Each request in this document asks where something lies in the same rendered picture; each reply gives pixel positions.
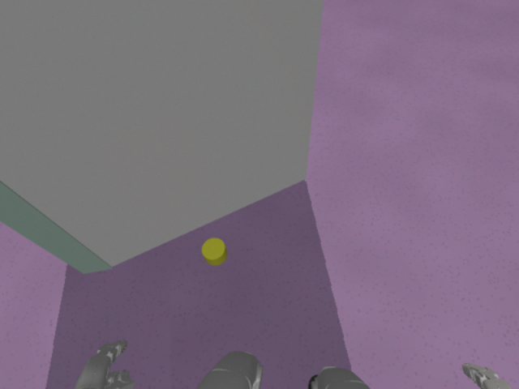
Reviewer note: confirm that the tin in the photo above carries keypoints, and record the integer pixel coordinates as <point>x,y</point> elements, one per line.
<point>214,251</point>

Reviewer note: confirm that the left robot hand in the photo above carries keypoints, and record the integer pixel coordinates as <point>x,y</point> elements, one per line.
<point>96,371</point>

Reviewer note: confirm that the right robot hand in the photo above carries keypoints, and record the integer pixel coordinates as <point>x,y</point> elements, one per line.
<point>484,377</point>

